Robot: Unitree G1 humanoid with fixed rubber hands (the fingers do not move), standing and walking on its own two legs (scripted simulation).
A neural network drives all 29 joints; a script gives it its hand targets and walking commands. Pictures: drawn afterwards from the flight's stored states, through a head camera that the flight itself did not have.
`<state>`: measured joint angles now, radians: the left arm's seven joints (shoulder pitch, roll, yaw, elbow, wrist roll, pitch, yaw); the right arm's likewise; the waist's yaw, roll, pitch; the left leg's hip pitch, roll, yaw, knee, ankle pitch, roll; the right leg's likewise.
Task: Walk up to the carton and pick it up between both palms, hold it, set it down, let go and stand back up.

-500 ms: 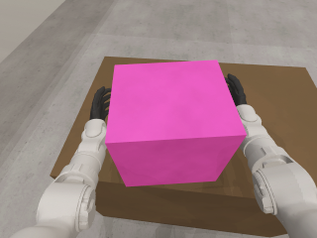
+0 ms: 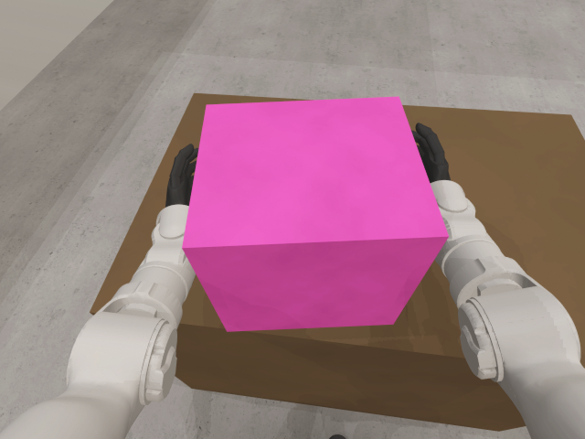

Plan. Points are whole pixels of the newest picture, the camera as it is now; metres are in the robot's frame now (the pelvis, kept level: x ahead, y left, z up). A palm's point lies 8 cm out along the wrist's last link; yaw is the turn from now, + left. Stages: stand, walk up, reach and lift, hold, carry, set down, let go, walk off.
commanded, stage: reach and lift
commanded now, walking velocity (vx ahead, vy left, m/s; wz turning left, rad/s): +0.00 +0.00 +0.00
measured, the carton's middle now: (306, 222) +0.41 +0.01 +0.04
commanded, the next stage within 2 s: none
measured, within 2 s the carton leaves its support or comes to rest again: leaves its support in 1.00 s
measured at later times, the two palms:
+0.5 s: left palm (180, 202) +0.41 +0.19 +0.08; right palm (437, 181) +0.44 -0.16 +0.10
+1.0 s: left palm (180, 207) +0.40 +0.19 +0.07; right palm (439, 192) +0.42 -0.16 +0.10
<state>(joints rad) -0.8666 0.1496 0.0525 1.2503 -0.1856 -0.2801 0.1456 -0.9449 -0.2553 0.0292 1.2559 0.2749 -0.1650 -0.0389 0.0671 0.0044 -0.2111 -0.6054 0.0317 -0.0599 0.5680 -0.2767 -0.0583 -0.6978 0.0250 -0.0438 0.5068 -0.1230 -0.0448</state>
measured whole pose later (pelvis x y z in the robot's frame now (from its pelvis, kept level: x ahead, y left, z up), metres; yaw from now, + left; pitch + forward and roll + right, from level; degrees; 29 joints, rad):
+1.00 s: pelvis +0.03 +0.02 +0.02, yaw +0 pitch +8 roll -1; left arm -0.56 0.02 0.26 0.94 0.05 -0.30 0.10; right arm -0.66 -0.17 -0.19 1.05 -0.04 -0.29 0.03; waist 0.00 0.01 -0.11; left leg -0.27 0.03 -0.03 0.36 -0.24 -0.02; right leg -0.33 0.02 -0.04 0.27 -0.08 -0.01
